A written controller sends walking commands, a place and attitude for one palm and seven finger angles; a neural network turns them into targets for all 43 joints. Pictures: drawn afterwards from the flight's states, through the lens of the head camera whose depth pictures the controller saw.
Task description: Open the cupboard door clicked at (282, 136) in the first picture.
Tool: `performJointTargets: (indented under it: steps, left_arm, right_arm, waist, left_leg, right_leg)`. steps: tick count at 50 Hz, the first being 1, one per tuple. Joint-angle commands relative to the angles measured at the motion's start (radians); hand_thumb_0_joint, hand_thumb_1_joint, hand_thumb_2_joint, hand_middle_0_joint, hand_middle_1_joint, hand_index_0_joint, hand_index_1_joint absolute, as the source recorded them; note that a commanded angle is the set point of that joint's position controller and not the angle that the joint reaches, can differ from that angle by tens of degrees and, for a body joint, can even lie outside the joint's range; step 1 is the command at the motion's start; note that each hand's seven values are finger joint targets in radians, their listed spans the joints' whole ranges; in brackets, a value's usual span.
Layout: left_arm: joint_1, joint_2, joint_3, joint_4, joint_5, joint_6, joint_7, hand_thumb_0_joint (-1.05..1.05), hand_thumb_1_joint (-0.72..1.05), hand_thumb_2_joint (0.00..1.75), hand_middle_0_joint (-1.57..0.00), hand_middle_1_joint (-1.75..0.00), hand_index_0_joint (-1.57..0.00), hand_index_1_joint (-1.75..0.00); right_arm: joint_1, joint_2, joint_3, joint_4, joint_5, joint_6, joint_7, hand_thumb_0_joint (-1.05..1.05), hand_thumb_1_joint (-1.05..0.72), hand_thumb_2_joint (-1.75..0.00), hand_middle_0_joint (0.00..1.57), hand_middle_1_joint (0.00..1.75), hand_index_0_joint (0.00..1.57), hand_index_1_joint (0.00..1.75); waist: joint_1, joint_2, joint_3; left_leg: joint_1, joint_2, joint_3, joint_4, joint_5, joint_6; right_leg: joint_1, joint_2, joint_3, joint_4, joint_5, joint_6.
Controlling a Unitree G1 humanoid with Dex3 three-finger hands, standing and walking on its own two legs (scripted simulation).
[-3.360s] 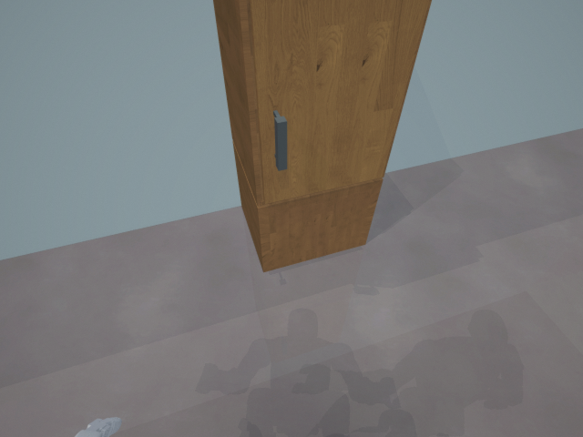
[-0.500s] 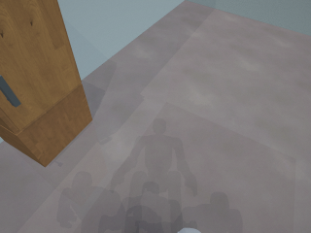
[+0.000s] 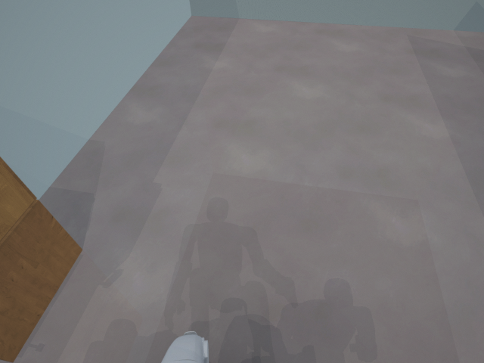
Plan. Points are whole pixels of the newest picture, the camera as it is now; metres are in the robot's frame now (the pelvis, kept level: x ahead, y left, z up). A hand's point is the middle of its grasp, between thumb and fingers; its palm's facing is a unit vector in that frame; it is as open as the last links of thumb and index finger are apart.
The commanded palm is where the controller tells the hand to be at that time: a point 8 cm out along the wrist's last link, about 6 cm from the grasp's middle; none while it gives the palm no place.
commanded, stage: walk to a spot facing it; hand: left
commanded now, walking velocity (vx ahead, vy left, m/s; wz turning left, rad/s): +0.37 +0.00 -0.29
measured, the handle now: out of the picture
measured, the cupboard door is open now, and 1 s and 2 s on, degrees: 0 0 0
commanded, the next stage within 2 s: turn to face it in 0.88 s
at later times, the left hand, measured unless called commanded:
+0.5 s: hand (133, 291) +0.29 +0.27 -0.17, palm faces -0.15 -0.97 -0.17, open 7.4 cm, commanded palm none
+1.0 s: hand (233, 202) +0.55 +0.06 -0.18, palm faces -0.52 -0.84 -0.16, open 7.4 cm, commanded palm none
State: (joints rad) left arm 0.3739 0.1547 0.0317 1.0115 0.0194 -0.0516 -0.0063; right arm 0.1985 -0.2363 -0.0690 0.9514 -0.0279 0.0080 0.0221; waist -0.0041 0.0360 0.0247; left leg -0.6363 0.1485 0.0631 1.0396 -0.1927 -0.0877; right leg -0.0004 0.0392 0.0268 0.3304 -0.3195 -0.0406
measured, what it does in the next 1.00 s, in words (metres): walks ahead, turning right: left foot, then right foot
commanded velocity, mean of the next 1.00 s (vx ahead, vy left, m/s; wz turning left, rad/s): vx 0.21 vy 0.00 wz -0.49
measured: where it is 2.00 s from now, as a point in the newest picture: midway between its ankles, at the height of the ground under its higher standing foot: (262, 323)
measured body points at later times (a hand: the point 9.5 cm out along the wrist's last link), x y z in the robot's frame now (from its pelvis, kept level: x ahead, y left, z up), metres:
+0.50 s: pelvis +0.20 +0.09 +0.00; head +0.20 +0.11 +0.45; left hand +0.30 +0.32 -0.16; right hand +0.16 -0.16 -0.14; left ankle +0.22 +0.13 -0.74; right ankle +0.20 -0.08 -0.63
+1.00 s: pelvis +0.36 -0.01 -0.02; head +0.40 -0.04 +0.42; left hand +0.58 +0.11 -0.17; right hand +0.18 -0.16 -0.17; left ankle +0.30 +0.15 -0.63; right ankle +0.37 -0.09 -0.74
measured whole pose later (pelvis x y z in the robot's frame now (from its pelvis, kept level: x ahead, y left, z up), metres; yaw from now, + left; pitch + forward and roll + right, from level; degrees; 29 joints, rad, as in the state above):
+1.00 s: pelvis +0.36 -0.01 -0.02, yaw -31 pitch +0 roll +0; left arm 0.09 0.16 0.05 0.93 0.01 -0.03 -0.01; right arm 0.40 -0.13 -0.05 1.05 0.00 0.01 -0.02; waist -0.04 0.00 0.12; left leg -0.33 0.16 0.16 1.29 -0.51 -0.07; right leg -0.38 0.03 -0.15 0.65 -0.27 -0.11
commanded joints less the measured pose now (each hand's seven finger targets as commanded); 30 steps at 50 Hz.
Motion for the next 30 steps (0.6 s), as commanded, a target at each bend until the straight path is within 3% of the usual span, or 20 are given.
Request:
performJointTargets:
  steps: [1, 4, 6, 7, 8, 9, 10, 11, 12, 13, 14, 15, 17, 19, 22, 28, 30]
  left_arm:
    - [0.084, 0.175, 0.044, -0.018, 0.004, -0.026, 0.024, 0.00, 0.90, 0.90, -0.20, -0.30, -0.20, -0.30]
    - [0.081, 0.178, 0.043, -0.004, 0.009, -0.023, 0.035, 0.00, 0.90, 0.90, -0.20, -0.30, -0.20, -0.30]
    - [0.060, 0.198, 0.050, -0.002, 0.008, -0.023, 0.036, 0.00, 0.90, 0.90, -0.20, -0.30, -0.20, -0.30]
    - [0.032, 0.206, 0.056, 0.002, 0.008, -0.025, 0.036, 0.00, 0.90, 0.90, -0.20, -0.30, -0.20, -0.30]
    - [0.018, 0.205, 0.063, -0.001, 0.000, -0.026, 0.032, 0.00, 0.90, 0.90, -0.20, -0.30, -0.20, -0.30]
    - [0.070, 0.153, 0.065, -0.003, -0.011, -0.021, 0.023, 0.00, 0.90, 0.90, -0.20, -0.30, -0.20, -0.30]
    - [0.145, 0.095, 0.054, -0.012, -0.023, -0.016, 0.007, 0.00, 0.90, 0.90, -0.20, -0.30, -0.20, -0.30]
    - [0.095, 0.121, 0.054, -0.021, -0.014, -0.011, 0.010, 0.00, 0.90, 0.90, -0.20, -0.30, -0.20, -0.30]
    - [0.068, 0.111, 0.053, -0.025, -0.009, 0.001, 0.006, 0.00, 0.90, 0.90, -0.20, -0.30, -0.20, -0.30]
    - [0.015, 0.107, 0.057, -0.023, 0.001, 0.006, -0.006, 0.00, 0.90, 0.90, -0.20, -0.30, -0.20, -0.30]
    - [0.012, 0.092, 0.061, -0.016, 0.010, 0.016, -0.016, 0.00, 0.90, 0.90, -0.20, -0.30, -0.20, -0.30]
    - [0.031, 0.073, 0.060, -0.006, 0.015, 0.031, -0.021, 0.00, 0.90, 0.90, -0.20, -0.30, -0.20, -0.30]
    - [0.079, 0.040, 0.059, 0.007, 0.015, 0.055, -0.022, 0.00, 0.90, 0.90, -0.20, -0.30, -0.20, -0.30]
    - [0.067, 0.042, 0.069, -0.008, 0.016, 0.071, -0.022, 0.00, 0.90, 0.90, -0.20, -0.30, -0.20, -0.30]
    - [0.000, 0.052, 0.081, -0.042, 0.017, 0.079, -0.027, 0.00, 0.90, 0.90, -0.20, -0.30, -0.20, -0.30]
    - [-0.158, 0.057, 0.079, -0.096, 0.017, 0.083, -0.034, 0.00, 0.90, 0.90, -0.20, -0.30, -0.20, -0.30]
    - [-0.203, 0.053, 0.074, -0.112, 0.015, 0.082, -0.036, 0.00, 0.90, 0.90, -0.20, -0.30, -0.20, -0.30]
  right_arm:
    - [-0.158, -0.041, 0.000, -0.123, 0.002, -0.035, 0.006, 0.00, -0.90, -0.90, 0.20, 0.30, 0.20, 0.30]
    - [-0.204, -0.025, 0.007, -0.144, 0.008, -0.048, 0.010, 0.00, -0.90, -0.90, 0.20, 0.30, 0.20, 0.30]
    - [-0.141, -0.036, 0.004, -0.124, 0.011, -0.060, 0.002, 0.00, -0.90, -0.90, 0.20, 0.30, 0.20, 0.30]
    - [-0.012, -0.054, -0.005, -0.084, 0.009, -0.067, -0.010, 0.00, -0.90, -0.90, 0.20, 0.30, 0.20, 0.30]
    - [0.161, -0.091, -0.015, -0.029, 0.006, -0.070, -0.022, 0.00, -0.90, -0.90, 0.20, 0.30, 0.20, 0.30]
    - [0.301, -0.195, -0.038, 0.010, -0.009, -0.074, -0.036, 0.00, -0.90, -0.90, 0.20, 0.30, 0.20, 0.30]
    - [0.347, -0.278, -0.051, 0.021, -0.010, -0.077, -0.038, 0.00, -0.90, -0.90, 0.20, 0.30, 0.20, 0.30]
    - [0.280, -0.244, -0.036, 0.007, 0.004, -0.066, -0.042, 0.00, -0.90, -0.90, 0.20, 0.30, 0.20, 0.30]
    - [0.153, -0.191, -0.028, -0.023, 0.004, -0.063, -0.043, 0.00, -0.90, -0.90, 0.20, 0.30, 0.20, 0.30]
    - [0.088, -0.121, -0.012, -0.039, 0.004, -0.072, -0.044, 0.00, -0.90, -0.90, 0.20, 0.30, 0.20, 0.30]
    - [0.053, -0.073, 0.002, -0.037, 0.003, -0.079, -0.045, 0.00, -0.90, -0.90, 0.20, 0.30, 0.20, 0.30]
    - [0.053, -0.043, 0.010, -0.029, 0.002, -0.087, -0.046, 0.00, -0.90, -0.90, 0.20, 0.30, 0.20, 0.30]
    - [0.052, -0.021, 0.009, -0.010, 0.008, -0.098, -0.050, 0.00, -0.90, -0.90, 0.20, 0.30, 0.20, 0.30]
    - [0.067, -0.020, 0.004, -0.006, 0.011, -0.102, -0.051, 0.00, -0.90, -0.90, 0.20, 0.30, 0.20, 0.30]
    - [0.107, -0.016, -0.004, 0.004, 0.013, -0.108, -0.054, 0.00, -0.90, -0.90, 0.20, 0.30, 0.20, 0.30]
    - [0.234, -0.027, -0.002, 0.047, 0.016, -0.112, -0.058, 0.00, -0.90, -0.90, 0.20, 0.30, 0.20, 0.30]
    - [0.261, -0.033, -0.002, 0.059, 0.014, -0.110, -0.059, 0.00, -0.90, -0.90, 0.20, 0.30, 0.20, 0.30]
  waist:
    - [0.043, -0.163, 0.099]
    - [0.045, -0.173, 0.110]
    - [0.011, -0.167, 0.066]
    - [-0.051, -0.146, 0.011]
    - [-0.118, -0.126, -0.081]
    - [-0.151, 0.069, -0.219]
    - [-0.116, 0.343, -0.286]
    - [-0.101, 0.229, -0.216]
    - [-0.054, 0.186, -0.104]
    - [-0.042, 0.123, -0.011]
    - [-0.006, 0.092, 0.046]
    - [0.016, 0.076, 0.070]
    - [0.051, 0.085, 0.048]
    - [0.059, 0.069, 0.048]
    - [0.050, 0.049, 0.055]
    - [-0.001, 0.006, 0.071]
    - [-0.014, 0.013, 0.077]
  left_leg:
    - [-0.121, -0.016, 0.019, -0.087, 0.040, 0.014]
    - [-0.005, -0.034, 0.018, -0.257, 0.014, 0.041]
    - [0.193, -0.083, 0.042, -0.362, -0.025, 0.068]
    - [0.365, -0.108, 0.045, -0.431, 0.002, 0.080]
    - [0.565, -0.111, 0.027, -0.493, 0.054, 0.084]
    - [0.796, 0.071, -0.154, -0.532, 0.011, 0.114]
    - [0.919, 0.342, -0.539, -0.683, -0.022, 0.200]
    - [0.766, 0.369, -0.611, -0.790, -0.199, 0.238]
    - [0.613, 0.350, -0.532, -0.845, -0.404, 0.230]
    - [0.482, 0.300, -0.443, -0.871, -0.423, 0.205]
    - [0.380, 0.251, -0.331, -0.878, -0.357, 0.169]
    - [0.310, 0.212, -0.230, -0.878, -0.286, 0.135]
    - [0.286, 0.168, -0.087, -0.862, -0.190, 0.108]
    - [0.293, 0.169, -0.037, -0.889, -0.190, 0.114]
    - [0.372, 0.183, 0.002, -0.902, -0.137, 0.114]
    - [0.590, 0.202, 0.060, -0.872, 0.088, 0.118]
    - [0.643, 0.217, 0.092, -0.859, 0.147, 0.138]
  right_leg:
    - [0.010, -0.240, 0.181, -0.097, 0.495, -0.126]
    - [-0.009, -0.245, 0.189, -0.077, 0.540, -0.111]
    - [-0.050, -0.245, 0.183, 0.012, 0.697, -0.103]
    - [-0.089, -0.223, 0.168, 0.128, 0.748, -0.085]
    - [-0.143, -0.171, 0.136, 0.312, 0.693, -0.056]
    - [-0.270, -0.071, 0.070, 0.582, 0.369, -0.023]
    - [-0.514, 0.052, -0.011, 0.918, -0.231, 0.015]
    - [-0.542, -0.009, 0.066, 1.029, -0.223, -0.005]
    - [-0.579, -0.063, 0.047, 1.085, -0.150, -0.002]
    - [-0.597, -0.097, 0.028, 1.083, -0.060, 0.005]
    - [-0.568, -0.125, 0.024, 1.053, 0.002, 0.010]
    - [-0.525, -0.132, 0.016, 1.025, 0.038, 0.016]
    - [-0.505, -0.127, -0.003, 1.001, 0.096, 0.027]
    - [-0.564, -0.134, 0.002, 1.003, 0.152, 0.041]
    - [-0.678, -0.155, 0.008, 0.971, 0.232, 0.060]
    - [-0.814, -0.168, -0.025, 0.827, 0.247, 0.084]
    - [-0.823, -0.174, -0.050, 0.752, 0.230, 0.087]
